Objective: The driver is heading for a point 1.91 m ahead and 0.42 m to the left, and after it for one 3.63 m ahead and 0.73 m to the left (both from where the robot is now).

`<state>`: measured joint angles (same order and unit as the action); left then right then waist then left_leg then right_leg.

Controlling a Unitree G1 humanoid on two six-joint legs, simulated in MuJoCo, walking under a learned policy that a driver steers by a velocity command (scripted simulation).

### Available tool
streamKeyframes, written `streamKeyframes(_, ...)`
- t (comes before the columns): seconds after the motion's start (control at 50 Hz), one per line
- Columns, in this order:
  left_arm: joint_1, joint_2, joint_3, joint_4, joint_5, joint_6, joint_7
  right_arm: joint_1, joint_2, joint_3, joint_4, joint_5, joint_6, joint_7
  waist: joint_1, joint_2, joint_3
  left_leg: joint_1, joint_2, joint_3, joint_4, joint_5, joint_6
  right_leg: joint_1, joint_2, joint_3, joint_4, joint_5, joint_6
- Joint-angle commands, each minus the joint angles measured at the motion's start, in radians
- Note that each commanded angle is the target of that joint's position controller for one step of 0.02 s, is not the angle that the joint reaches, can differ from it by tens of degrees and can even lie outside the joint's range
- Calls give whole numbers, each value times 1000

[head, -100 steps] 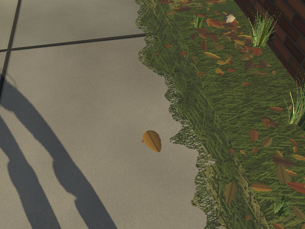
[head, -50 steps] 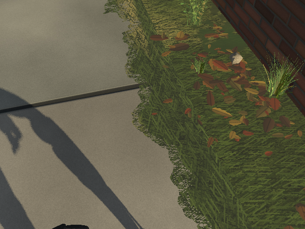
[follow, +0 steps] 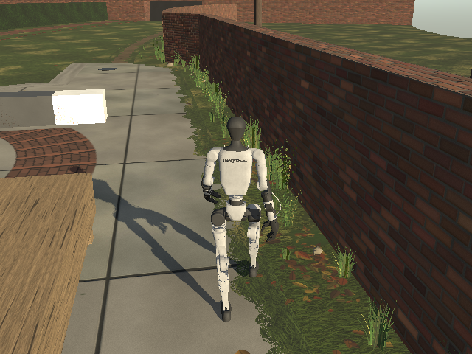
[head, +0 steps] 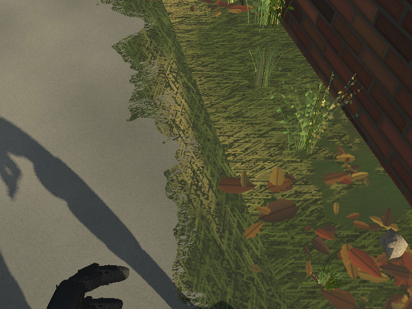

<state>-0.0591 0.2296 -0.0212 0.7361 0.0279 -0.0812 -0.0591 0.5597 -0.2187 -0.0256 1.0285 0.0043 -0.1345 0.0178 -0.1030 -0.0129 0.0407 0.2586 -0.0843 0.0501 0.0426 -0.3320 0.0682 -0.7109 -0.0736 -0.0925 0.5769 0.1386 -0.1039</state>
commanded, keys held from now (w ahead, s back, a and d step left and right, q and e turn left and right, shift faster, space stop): w+q+shift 0.74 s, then w+shift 0.04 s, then w+e+shift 0.22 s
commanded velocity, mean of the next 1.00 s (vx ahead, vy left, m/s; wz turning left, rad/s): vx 1.00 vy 0.00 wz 0.61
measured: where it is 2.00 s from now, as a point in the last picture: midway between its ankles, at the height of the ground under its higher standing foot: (58, 69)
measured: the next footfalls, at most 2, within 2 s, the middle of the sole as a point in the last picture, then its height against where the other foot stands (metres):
right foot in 0.08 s outside the picture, level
left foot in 0.54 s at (152, 244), level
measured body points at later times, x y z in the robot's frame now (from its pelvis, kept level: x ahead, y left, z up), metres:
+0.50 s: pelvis +0.48 +0.04 -0.02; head +0.50 +0.05 +0.43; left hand +0.34 +0.26 -0.16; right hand +0.76 -0.11 -0.10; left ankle +0.65 +0.14 -0.70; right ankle +0.26 -0.11 -0.71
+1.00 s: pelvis +0.93 +0.23 -0.02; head +0.96 +0.25 +0.43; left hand +0.97 +0.54 -0.10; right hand +1.10 -0.03 -0.13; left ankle +0.67 +0.13 -0.68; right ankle +1.11 +0.24 -0.73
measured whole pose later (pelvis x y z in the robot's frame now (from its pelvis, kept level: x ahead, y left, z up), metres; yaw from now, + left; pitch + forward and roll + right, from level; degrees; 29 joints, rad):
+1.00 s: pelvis +0.93 +0.23 -0.02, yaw +36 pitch +2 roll -1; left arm 0.07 0.26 0.01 0.67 0.02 -0.07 -0.01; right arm 0.42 -0.34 -0.08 0.89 -0.03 -0.08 -0.01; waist -0.05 0.02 0.03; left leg 0.11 -0.13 -0.13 0.68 -0.35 0.12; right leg -0.54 0.03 -0.08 0.56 -0.06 -0.08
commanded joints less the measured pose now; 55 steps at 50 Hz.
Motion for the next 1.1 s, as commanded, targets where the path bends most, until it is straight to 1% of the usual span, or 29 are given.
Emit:
streamKeyframes(0.02, 72, 129, 38, -41, 5, -11, 25, -32, -226, -36, -44, -17, 2, -23, 147, 119, -28, -144, 256, -59, 221, 1273, 66, 359, 118, -22, -28, -106, -34)
streamKeyframes(0.06, 443, 203, 77, 66, 6, -10, 60, -105, -261, -46, -56, -32, 28, -36, 334, 124, -205, -263, 238, -69, 687, 1133, 68, 738, 92, 41, -54, -236, -51)
streamKeyframes(0.08, 599, 291, 104, 90, 32, -9, 80, -88, -164, -27, -87, -38, 27, -32, 349, 16, -332, -471, 174, -55, 1043, 720, 81, 967, -136, 272, -9, -511, -60)
streamKeyframes(0.1, 558, 327, 119, 84, 50, -12, 65, 83, -6, 7, -114, 40, 22, -15, 197, -309, -515, -851, 20, -100, 1448, -119, 45, 1244, -423, 842, -185, -766, -192)
streamKeyframes(0.12, 470, 232, 116, 72, 31, -6, 51, -41, -137, -17, -118, 29, 25, -30, 217, -97, -406, -961, 88, -141, 1463, -17, 76, 1122, -353, 830, -303, -890, -150)
streamKeyframes(0.14, 388, 161, 98, 76, 26, -18, 51, -165, -152, -26, -145, 21, 28, -26, 201, -28, -211, -987, 133, -135, 1391, 78, 73, 940, -315, 636, -324, -753, -112)
streamKeyframes(0.16, 360, 124, 93, 91, 29, -26, 47, -195, -126, -22, -152, 13, 34, -19, 170, 41, -114, -948, 167, -131, 1336, 105, 74, 787, -283, 506, -360, -579, -84)
streamKeyframes(0.2, 380, 76, 79, 134, 17, -40, 52, -193, -73, -19, -166, -22, 72, 2, 110, 1, -44, -880, 206, -129, 1300, 104, 60, 616, -232, 316, -393, -447, -40)
streamKeyframes(0.26, 396, 62, 77, 170, -17, -62, 45, -288, -36, -15, -226, -29, 111, 26, 77, -28, 41, -962, 250, -102, 1246, 151, 40, 551, -195, 107, -448, -310, 13)
streamKeyframes(0.34, 397, 76, 76, 177, -7, -79, 40, -449, -35, -2, -308, -18, 112, 48, 70, -40, 102, -962, 217, 5, 1003, 390, 51, 507, -106, -136, -478, -25, 54)
streamKeyframes(0.44, 478, 175, 85, 179, -20, -62, 77, -537, -85, -5, -336, -27, 99, 64, 65, -42, 86, -819, 77, 180, 692, 451, 118, 732, -123, -245, -367, 676, 103)
streamKeyframes(0.48, 452, 245, 104, 154, -7, -25, 101, -369, -142, -26, -296, -19, 96, 54, -39, -97, -34, -626, 7, 186, 679, 342, 146, 796, -163, -230, -124, 941, 99)
streamKeyframes(0.5, 422, 270, 113, 120, -7, -11, 106, -186, -172, -48, -234, -3, 100, 45, -112, -99, -160, -425, -49, 168, 721, 273, 166, 764, -173, -217, 124, 1085, 87)
streamKeyframes(0.52, 374, 286, 120, 95, -2, 2, 95, -26, -207, -71, -194, -16, 91, 28, -178, -95, -187, -247, -33, 78, 625, 213, 203, 635, -194, -180, 393, 858, 72)
streamKeyframes(0.54, 360, 211, 111, 105, 10, 11, 78, -27, -259, -99, -179, -6, 97, 1, -152, 15, -135, -146, 46, -75, 590, 94, 236, 434, -55, -164, 759, 44, 82)
streamKeyframes(0.56, 420, 81, 80, 4, 7, -6, 64, -128, -378, -122, -197, -41, 118, -5, 27, 261, -151, 48, 242, -548, 527, 236, 396, 4, 111, -62, 1112, -670, 142)
streamKeyframes(0.58, 316, 102, 64, -81, -1, -36, 64, -107, -397, -134, -223, -37, 125, -10, -15, 148, -263, 117, 319, -841, 290, -25, 455, -151, 92, 140, 1112, -616, 130)
streamKeyframes(0.62, 253, 143, 63, -73, 8, -62, 63, -160, -284, -112, -211, -25, 116, -17, 56, -81, -48, -160, 288, -741, 168, -57, 338, -129, 1, 167, 905, -494, 111)
streamKeyframes(0.68, 288, 116, 52, -72, 47, -1, 59, -228, -208, -79, -234, -5, 74, -23, 157, -76, -2, -478, 170, -526, 167, 147, 303, 56, -61, 165, 715, -517, 163)
streamKeyframes(0.76, 66, 85, 29, -171, 28, 19, 40, -191, -223, -84, -245, -6, 46, -14, 97, -35, 72, -638, 71, -407, 114, 293, 261, 134, -62, 95, 325, -263, 186)
streamKeyframes(0.84, -11, 62, 17, -180, 7, 4, 28, -75, -192, -74, -204, 12, 27, 1, -8, 41, 37, -456, 93, -317, 84, 577, 176, 233, -7, 21, 27, 83, 98)
streamKeyframes(0.9, -9, 125, 42, -178, 5, -1, 36, -74, -246, -78, -193, -9, 16, -12, 1, 72, -1, -196, 154, -260, 156, 909, 122, 239, 53, -9, -82, -1, 25)
streamKeyframes(0.94, 195, 189, 75, -123, -8, -2, 49, -91, -296, -87, -185, -42, 26, -28, 117, 125, -127, -77, 195, -222, 409, 1257, 89, 383, 125, -15, -53, -185, -11)
streamKeyframes(0.96, 413, 216, 93, -58, -16, 4, 60, -148, -300, -89, -192, -62, 41, -36, 239, 128, -213, -117, 189, -176, 654, 1300, 75, 560, 135, -24, -64, -242, -30)
streamKeyframes(0.98, 627, 260, 113, -3, -10, 14, 73, -203, -264, -78, -211, -70, 45, -41, 346, 92, -294, -324, 155, -144, 1005, 1103, 64, 818, 44, 80, 16, -389, -68)
streamKeyframes(1.0, 664, 376, 149, 17, 0, 19, 63, -109, -151, -52, -266, 4, 30, -22, 245, -363, -419, -769, -66, -85, 1513, 305, -47, 1134, -213, 734, -127, -587, -265)
streamKeyframes(1.02, 534, 306, 143, 4, -3, 27, 38, -114, -161, -28, -272, -24, 12, -19, 198, -250, -373, -1000, -45, -152, 1554, -38, -21, 1134, -241, 1010, -295, -674, -309)
streamKeyframes(1.06, 463, 184, 118, 10, -12, 21, 33, -318, -188, -16, -320, -52, -1, -13, 183, 50, -141, -1028, 85, -186, 1412, 50, -15, 839, -194, 783, -317, -618, -253)
streamKeyframes(1.1, 477, 148, 101, 57, -8, 13, 46, -392, -154, 0, -379, -83, 18, -1, 117, 68, -20, -957, 127, -172, 1259, 30, -36, 588, -104, 642, -355, -512, -207)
